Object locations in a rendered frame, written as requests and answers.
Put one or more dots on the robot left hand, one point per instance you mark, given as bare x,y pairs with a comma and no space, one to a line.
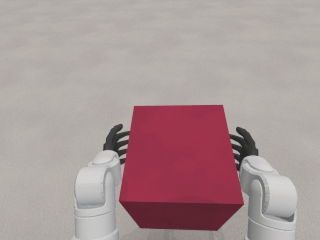
113,144

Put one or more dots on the robot right hand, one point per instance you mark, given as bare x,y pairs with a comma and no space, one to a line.
247,148

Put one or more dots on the right robot forearm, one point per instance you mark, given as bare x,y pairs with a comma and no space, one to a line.
273,200

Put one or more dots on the carton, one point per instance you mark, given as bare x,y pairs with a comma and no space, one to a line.
180,171

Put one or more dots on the left robot forearm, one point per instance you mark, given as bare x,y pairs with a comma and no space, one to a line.
95,198

